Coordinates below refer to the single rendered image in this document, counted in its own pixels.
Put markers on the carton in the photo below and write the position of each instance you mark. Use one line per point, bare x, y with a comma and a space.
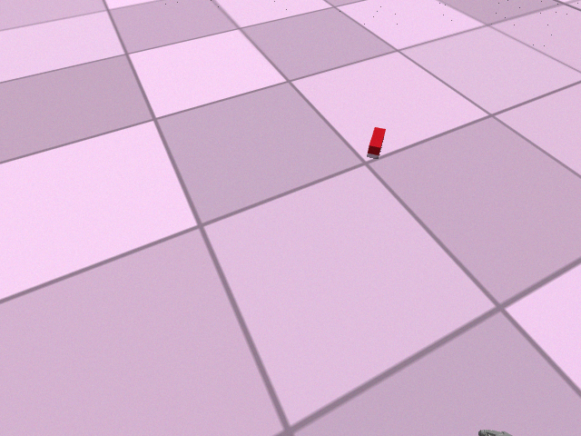
376, 141

